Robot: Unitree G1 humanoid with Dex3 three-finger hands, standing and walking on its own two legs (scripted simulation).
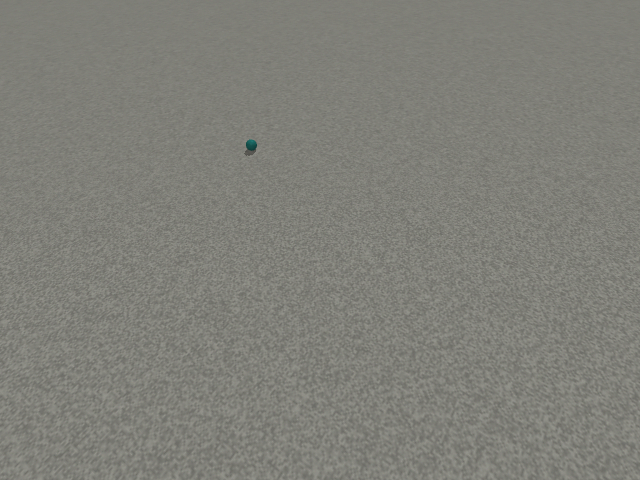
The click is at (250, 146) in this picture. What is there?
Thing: free ball
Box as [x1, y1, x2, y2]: [246, 139, 256, 150]
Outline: 250,139 246,142 246,146 248,149 252,150 255,148 256,143
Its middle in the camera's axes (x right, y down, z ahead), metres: -0.43 -0.57 +2.18
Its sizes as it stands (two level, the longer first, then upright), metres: 0.063 0.063 0.063
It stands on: the floor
